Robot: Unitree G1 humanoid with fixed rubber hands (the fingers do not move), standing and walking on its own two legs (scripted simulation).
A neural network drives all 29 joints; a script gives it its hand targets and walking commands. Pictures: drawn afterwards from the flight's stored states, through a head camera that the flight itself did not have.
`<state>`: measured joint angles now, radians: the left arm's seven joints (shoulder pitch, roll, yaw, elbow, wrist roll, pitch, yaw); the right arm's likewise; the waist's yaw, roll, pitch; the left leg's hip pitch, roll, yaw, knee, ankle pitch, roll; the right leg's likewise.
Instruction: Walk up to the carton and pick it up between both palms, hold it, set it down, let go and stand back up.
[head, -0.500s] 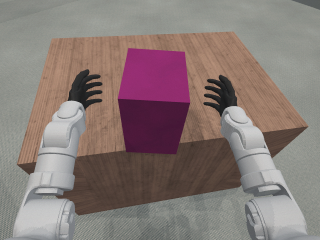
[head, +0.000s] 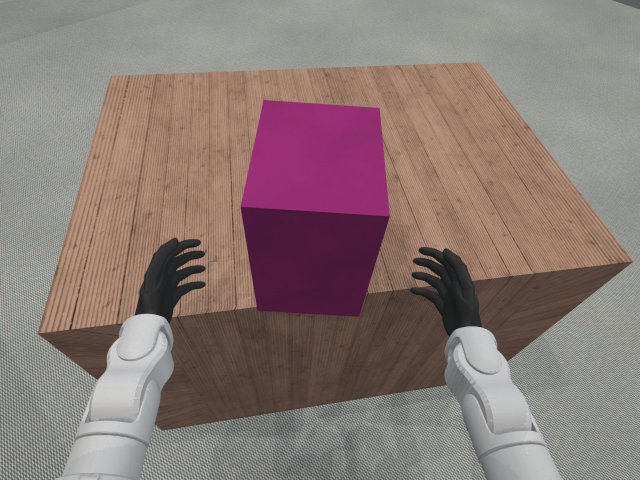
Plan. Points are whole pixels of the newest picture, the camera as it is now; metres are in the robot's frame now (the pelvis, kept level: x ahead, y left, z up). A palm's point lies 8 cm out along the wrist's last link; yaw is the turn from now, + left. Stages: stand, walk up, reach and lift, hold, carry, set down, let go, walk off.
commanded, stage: set down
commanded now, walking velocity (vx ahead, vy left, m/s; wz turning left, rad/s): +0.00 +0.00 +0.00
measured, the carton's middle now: (314, 215) +0.45 +0.05 +0.03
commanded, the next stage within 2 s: let go in 1.40 s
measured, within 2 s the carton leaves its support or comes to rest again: neither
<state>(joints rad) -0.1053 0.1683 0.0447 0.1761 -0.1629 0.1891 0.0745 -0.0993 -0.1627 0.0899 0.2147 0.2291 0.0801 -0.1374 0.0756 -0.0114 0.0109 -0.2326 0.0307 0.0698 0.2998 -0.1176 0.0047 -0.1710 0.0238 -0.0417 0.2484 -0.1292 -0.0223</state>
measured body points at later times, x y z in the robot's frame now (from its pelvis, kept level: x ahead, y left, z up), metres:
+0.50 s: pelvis +0.00 +0.00 +0.00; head +0.03 +0.02 +0.45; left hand +0.25 +0.22 -0.03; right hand +0.26 -0.16 -0.02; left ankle +0.02 +0.11 -0.75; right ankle +0.00 -0.10 -0.75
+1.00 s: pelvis +0.02 +0.00 +0.00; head +0.02 +0.02 +0.45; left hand +0.20 +0.21 -0.05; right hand +0.21 -0.17 -0.05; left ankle +0.02 +0.11 -0.75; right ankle +0.00 -0.10 -0.75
